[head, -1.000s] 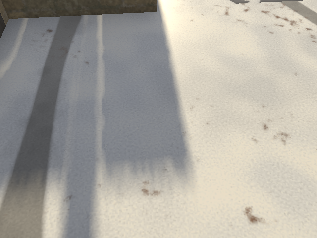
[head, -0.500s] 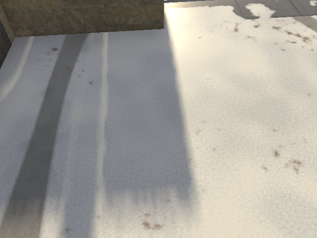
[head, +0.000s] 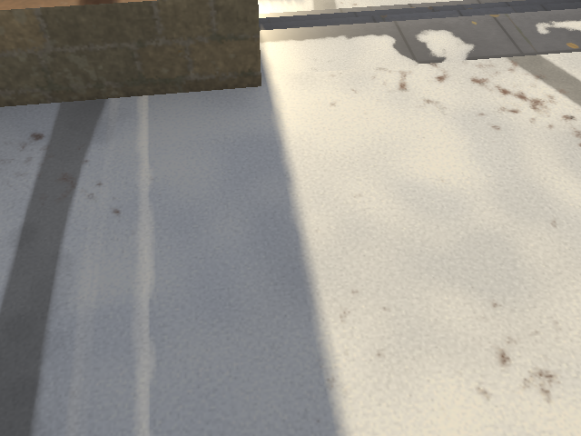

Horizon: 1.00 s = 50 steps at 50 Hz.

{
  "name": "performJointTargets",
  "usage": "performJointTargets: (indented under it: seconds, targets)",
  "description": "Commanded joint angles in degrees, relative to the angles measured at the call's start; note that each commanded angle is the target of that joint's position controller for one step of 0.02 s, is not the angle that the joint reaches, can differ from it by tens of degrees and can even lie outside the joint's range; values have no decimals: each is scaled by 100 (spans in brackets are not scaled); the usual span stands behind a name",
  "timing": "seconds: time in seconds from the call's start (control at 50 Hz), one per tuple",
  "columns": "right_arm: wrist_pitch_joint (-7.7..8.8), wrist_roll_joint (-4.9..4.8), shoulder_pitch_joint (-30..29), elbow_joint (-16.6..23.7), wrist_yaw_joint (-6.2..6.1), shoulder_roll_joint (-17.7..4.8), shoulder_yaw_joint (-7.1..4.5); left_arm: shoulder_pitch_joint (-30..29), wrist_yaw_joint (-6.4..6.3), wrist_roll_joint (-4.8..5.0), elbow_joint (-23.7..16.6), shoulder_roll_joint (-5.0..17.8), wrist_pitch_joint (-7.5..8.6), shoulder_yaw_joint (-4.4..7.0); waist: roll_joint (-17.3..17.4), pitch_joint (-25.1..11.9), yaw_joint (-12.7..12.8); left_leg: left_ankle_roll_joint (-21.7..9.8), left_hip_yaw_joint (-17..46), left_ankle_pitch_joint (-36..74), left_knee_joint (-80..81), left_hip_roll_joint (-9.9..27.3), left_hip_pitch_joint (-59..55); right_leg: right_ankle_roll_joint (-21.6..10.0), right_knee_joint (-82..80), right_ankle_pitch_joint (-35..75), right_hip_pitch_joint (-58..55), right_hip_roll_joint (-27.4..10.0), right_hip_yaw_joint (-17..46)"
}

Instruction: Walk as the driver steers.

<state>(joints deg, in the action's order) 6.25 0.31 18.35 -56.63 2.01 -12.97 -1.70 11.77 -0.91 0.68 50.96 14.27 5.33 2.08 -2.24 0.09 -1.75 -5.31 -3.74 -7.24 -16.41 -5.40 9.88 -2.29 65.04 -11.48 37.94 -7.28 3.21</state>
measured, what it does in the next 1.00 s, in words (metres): walks ahead: right foot, then left foot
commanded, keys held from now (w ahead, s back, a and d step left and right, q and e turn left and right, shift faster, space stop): w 0.52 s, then no key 0.26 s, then e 0.22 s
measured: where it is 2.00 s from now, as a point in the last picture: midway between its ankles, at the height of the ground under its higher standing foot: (357, 351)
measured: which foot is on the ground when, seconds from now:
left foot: down 0.00-0.32, up 0.34-0.76, down 0.78-1.00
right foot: up 0.00-0.28, down 0.30-0.80, up 0.82-1.00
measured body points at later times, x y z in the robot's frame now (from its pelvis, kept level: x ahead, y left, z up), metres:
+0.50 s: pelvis +0.28 -0.08 +0.00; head +0.29 -0.10 +0.45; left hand +0.33 +0.18 -0.12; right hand +0.37 -0.35 -0.14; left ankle +0.29 +0.08 -0.66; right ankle +0.29 -0.16 -0.74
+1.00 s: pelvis +0.44 -0.04 -0.01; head +0.48 -0.03 +0.44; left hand +0.53 +0.22 -0.16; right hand +0.57 -0.31 -0.13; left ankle +0.55 +0.05 -0.74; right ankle +0.41 -0.18 -0.68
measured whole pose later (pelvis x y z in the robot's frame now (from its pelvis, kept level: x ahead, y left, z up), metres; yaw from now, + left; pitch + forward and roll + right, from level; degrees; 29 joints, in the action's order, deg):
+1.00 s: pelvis +0.44 -0.04 -0.01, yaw -4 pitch +2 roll +0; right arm 2.4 1.4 5.7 -51.6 -1.5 -12.7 -2.1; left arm 12.6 -2.7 0.8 53.2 14.8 -1.0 3.5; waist -2.0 2.0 0.4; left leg -3.5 -6.0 -4.2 -24.9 0.5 22.7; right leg 2.4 60.7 -28.0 28.3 -2.0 1.2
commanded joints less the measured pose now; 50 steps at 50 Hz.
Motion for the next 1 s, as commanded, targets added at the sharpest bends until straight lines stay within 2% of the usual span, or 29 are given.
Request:
performJointTargets:
  seconds: [0.02, 0.1, 0.2, 0.24, 0.26, 0.28, 0.3, 0.32, 0.34, 0.36, 0.38, 0.4, 0.42, 0.48, 0.54, 0.58, 0.62, 0.7, 0.76, 0.78, 0.8, 0.82, 0.84, 0.86, 0.88, 0.9, 0.92, 0.96, 1.0]
  targets:
    - [102, -10, -236, 317, -112, -758, -121, 190, -38, -71, -244, 258, -20, 74, 424, 313, 268, -980, 1184, 425, 1164, 1603, 610, 153, -826, 930, 109, -239, 10]
    - [26, -101, 232, 216, -196, -917, -147, -743, 35, -16, -486, 161, 45, 34, 436, 310, -73, -722, 907, 501, 1062, 1512, 114, 199, -2478, 1764, -93, 28, -216]
    - [-96, -152, 651, 24, -211, -972, -181, -1438, 210, 59, -774, 251, 98, 16, 522, 467, -276, -642, 1032, 355, 641, 1883, -837, 82, -3330, 1233, -55, 188, -243]
    - [-158, -155, 593, 16, -224, -1043, -215, -1288, 267, 60, -802, 380, 150, 58, 605, 377, -115, -549, 1108, 685, 317, 2014, -1084, -80, -3565, 770, -404, 289, -299]
    - [-190, -150, 474, 42, -227, -1082, -223, -954, 273, 54, -733, 491, 173, 117, 663, 198, 111, -468, 1038, 1400, -68, 1963, -1085, -180, -3685, 615, -938, 437, -430]
    - [-221, -120, 379, 76, -224, -999, -189, -176, 255, 44, -496, 707, 187, 247, 606, -250, 497, -334, 797, 2319, -986, 1673, -958, -328, -3803, 585, -1955, 627, -571]
    - [-216, -33, 323, 213, -222, -770, -86, 1008, 208, 1, -213, 1144, 196, 402, 240, -1111, 938, -123, 461, 1961, -2619, 1320, -59, -680, -3650, 718, -3683, -6, 129]
    - [-80, -17, 929, 309, -167, -76, 124, 1700, 202, -81, -72, 1789, 143, 558, -1238, -1900, 797, 335, 96, -474, -4915, 313, 2395, -1595, -4042, 126, -5955, -1403, 2668]
    - [78, -129, 913, 205, -136, -380, 70, 1775, 224, -66, -46, 1284, 140, 424, -1231, -2235, 860, 267, 988, -2407, -5817, 283, 3189, -1765, -4771, -392, -6139, -1636, 3973]
    - [156, -277, 359, 367, -114, -906, -70, 1210, 221, -34, -146, 940, 152, 306, -826, -1322, 740, 140, 1034, -2045, -6095, 654, 3659, -1420, -4809, -383, -5391, -1440, 3112]
    - [161, -276, -17, 462, -139, -936, -85, 636, 222, -28, -286, 728, 138, 230, -399, -853, 565, 111, 869, -1468, -5895, 983, 3503, -1216, -4920, 53, -4533, -1191, 2254]
    - [121, -193, -205, 488, -176, -851, -108, 263, 252, -47, -345, 547, 129, 169, -104, -474, 403, 145, 783, -1075, -5507, 1168, 3267, -1112, -5145, 447, -3775, -932, 1694]
    - [35, -137, -151, 476, -204, -768, -141, 99, 277, -82, -342, 406, 140, 123, -169, -293, 211, 166, 798, -804, -5164, 1328, 2908, -992, -5353, 688, -3279, -695, 1253]
    - [-147, -104, 12, 447, -226, -485, -131, 333, 286, -95, -131, 500, 182, 156, -191, -111, 27, 287, 680, -393, -4769, 1356, 2663, -1076, -5657, 1472, -2821, -499, 666]
    - [-167, -50, -611, 680, -246, -506, -165, 591, 187, -108, 18, 645, 150, 186, -68, 125, 102, 418, 645, 282, -3862, 1345, 3150, -1070, -5701, 2348, -2969, -488, 353]
    - [-141, -28, -950, 789, -227, -382, -132, 615, 123, -117, 59, 633, 93, 160, -119, 157, 145, 446, 488, 788, -2939, 1186, 2799, -896, -5563, 3221, -2842, -266, -103]
    - [-123, -28, -1331, 864, -195, -280, -87, 769, 80, -97, 142, 707, 59, 156, -173, 111, 293, 444, 283, 1295, -2192, 952, 2283, -766, -5459, 3424, -2767, -118, -368]
    - [-131, -35, -1645, 955, -124, -392, -86, 915, 28, -42, 360, 709, -40, 147, -275, 50, 359, 313, 406, 1282, -1554, 806, 2047, -723, -5016, 3426, -3372, -364, -211]
    - [-55, 43, -1055, 779, -96, -701, -203, 614, -20, 8, 387, 754, -123, 183, -241, -288, -45, 54, 386, 1197, -919, 639, 1256, -494, -4136, 3534, -3727, -331, -81]
    - [-25, 90, -632, 604, -127, -960, -295, 760, -17, -35, 385, 700, -130, 169, 62, -620, -117, -53, 407, 2611, -713, 714, 436, -301, -3443, 3307, -3622, 48, -215]
    - [-22, 200, -232, 549, -164, -1306, -349, 1246, 19, -159, 380, 363, -87, 57, 709, -1335, 42, -494, 1193, 5022, -1333, 1637, -1334, -55, -2265, 1572, -2479, 474, -300]
    - [-114, 183, 0, 501, -192, -1064, -275, 1944, 57, -101, 606, -181, -87, -133, 1699, -2113, 71, -1474, 2386, 5801, -1352, 2856, -2541, 252, -688, -2064, -1306, 984, -272]
    - [-183, 62, 40, 562, -176, -799, -205, 1701, 65, 27, 609, 278, -138, -19, 1320, -2248, -103, -1531, 2719, 4634, -1055, 2886, -2219, 331, 114, -3075, -1017, 945, 233]
    - [-221, -15, -406, 708, -205, -951, -238, 1072, 27, 116, 352, 694, -214, 110, 976, -1632, -95, -1310, 2478, 3341, -723, 2756, -1554, 358, 521, -2845, -574, 815, 206]
    - [-243, -10, -837, 804, -263, -888, -210, 722, -45, 115, 263, 725, -324, 163, 629, -1176, 15, -1093, 2168, 2226, -438, 2572, -866, 403, 522, -2466, -452, 619, 140]
    - [-262, 20, -1182, 855, -300, -774, -174, 654, -116, 66, 237, 653, -456, 197, 571, -823, 169, -943, 1846, 1299, -128, 2412, -108, 459, 291, -2130, -627, 454, 134]
    - [-291, 71, -1375, 862, -324, -747, -172, 741, -173, 32, 215, 549, -576, 214, 780, -637, 309, -831, 1571, 601, 116, 2241, 485, 499, 54, -1853, -973, 368, 75]
    - [-343, 135, -1440, 815, -378, -803, -218, 889, -230, 0, 175, 388, -695, 234, 1005, -468, 384, -846, 1095, 223, 363, 2066, 1038, 516, -195, -1573, -1311, 445, -205]
    - [-362, 116, -1425, 795, -457, -880, -263, 835, -241, 2, 70, 369, -732, 270, 977, -535, 365, -935, 905, 181, 432, 2150, 1004, 487, -469, -1397, -1319, 411, -293]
